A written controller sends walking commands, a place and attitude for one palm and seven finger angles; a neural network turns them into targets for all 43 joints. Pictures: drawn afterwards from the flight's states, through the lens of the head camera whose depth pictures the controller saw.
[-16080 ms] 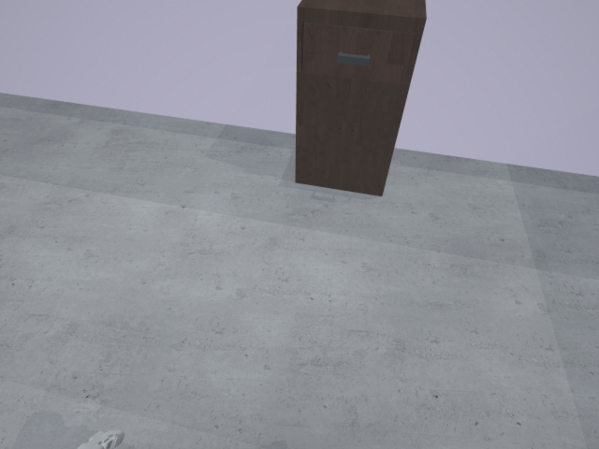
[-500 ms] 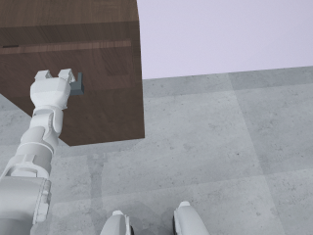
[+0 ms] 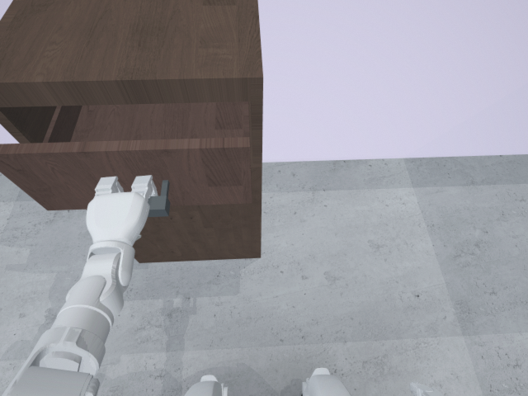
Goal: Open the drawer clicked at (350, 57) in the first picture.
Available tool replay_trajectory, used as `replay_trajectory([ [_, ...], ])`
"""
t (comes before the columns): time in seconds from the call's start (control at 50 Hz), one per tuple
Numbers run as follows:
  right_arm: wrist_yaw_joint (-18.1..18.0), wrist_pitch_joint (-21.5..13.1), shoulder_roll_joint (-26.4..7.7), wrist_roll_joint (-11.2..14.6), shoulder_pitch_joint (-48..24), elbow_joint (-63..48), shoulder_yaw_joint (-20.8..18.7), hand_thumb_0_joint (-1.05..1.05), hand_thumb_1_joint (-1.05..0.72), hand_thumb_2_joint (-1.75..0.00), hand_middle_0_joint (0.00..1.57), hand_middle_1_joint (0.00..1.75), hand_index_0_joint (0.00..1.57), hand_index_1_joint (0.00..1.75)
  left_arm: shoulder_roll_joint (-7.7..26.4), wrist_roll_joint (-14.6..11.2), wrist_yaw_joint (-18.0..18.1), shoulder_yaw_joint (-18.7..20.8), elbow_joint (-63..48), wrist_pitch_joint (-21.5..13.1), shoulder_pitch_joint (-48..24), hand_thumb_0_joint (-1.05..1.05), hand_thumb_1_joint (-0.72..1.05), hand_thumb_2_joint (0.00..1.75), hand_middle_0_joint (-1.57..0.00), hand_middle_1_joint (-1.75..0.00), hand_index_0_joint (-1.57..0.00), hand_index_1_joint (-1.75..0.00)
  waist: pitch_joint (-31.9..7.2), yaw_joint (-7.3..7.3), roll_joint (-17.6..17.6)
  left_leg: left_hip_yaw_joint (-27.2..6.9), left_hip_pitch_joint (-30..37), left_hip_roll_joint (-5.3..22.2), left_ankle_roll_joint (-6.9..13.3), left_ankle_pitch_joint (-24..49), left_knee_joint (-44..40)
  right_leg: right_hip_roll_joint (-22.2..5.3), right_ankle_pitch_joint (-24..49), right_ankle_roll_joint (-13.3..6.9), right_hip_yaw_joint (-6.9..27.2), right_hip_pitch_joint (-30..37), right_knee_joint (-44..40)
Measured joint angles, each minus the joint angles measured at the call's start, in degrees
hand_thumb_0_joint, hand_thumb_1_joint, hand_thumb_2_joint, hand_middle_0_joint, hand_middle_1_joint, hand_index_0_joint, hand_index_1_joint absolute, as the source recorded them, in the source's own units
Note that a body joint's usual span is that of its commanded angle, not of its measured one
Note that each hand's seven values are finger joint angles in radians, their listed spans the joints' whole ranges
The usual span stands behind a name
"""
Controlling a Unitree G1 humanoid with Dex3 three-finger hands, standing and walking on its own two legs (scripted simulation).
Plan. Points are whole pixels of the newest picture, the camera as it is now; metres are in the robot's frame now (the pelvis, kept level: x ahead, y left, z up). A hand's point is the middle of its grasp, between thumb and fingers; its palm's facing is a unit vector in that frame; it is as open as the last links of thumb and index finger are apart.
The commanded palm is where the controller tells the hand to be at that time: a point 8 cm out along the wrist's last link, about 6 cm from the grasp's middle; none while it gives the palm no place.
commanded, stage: pull the drawer open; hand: left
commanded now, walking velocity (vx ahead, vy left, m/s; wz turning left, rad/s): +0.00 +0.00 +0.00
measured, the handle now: (133, 196) +0.44 +0.23 -0.03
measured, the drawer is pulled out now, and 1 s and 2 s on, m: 0.09 0.21 0.30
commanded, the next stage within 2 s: none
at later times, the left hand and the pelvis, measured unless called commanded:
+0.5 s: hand (127, 256) +0.34 +0.23 -0.05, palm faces -0.03 -0.02 -1.00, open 5.9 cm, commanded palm +0.30 +0.23 +0.00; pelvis -0.02 -0.01 +0.00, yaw +0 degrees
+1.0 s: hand (121, 297) +0.27 +0.22 -0.05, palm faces -0.03 -0.04 -1.00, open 5.8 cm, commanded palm +0.24 +0.22 +0.00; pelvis -0.01 -0.01 +0.00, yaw +0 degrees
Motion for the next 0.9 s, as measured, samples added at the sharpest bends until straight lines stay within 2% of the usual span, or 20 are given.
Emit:
replay_trajectory([
  [0.52, -1.47, -1.99, -0.14, 0.10, -1.05, 1.01, 0.24, 0.01, -0.91, -0.90, 0.20, 0.30, 0.20, 0.30, -0.99, 0.34, 1.90, 0.42, -4.95, -0.67, 7.93, 0.01, 0.67, 0.78, -0.31, -1.35, -0.39, -1.35, 0.72, 0.98, -0.23, 0.52, 1.48, -0.11, -0.42, 0.82, 0.52, -0.01, 0.23, -0.47, 0.70, 0.54, 1.95],
  [0.9, -0.86, -3.21, 0.13, 0.16, -2.42, -1.43, 0.42, 0.01, -0.91, -0.90, 0.20, 0.30, 0.20, 0.30, -2.82, 0.27, 3.11, -1.35, -16.56, 1.55, 21.18, 0.02, 0.67, 0.78, -0.29, -1.35, -0.40, -1.35, 0.42, 1.97, -0.44, 0.63, 4.49, -0.06, -0.53, 0.39, -0.32, 0.06, -0.24, -0.51, 0.77, 3.43, 1.26],
])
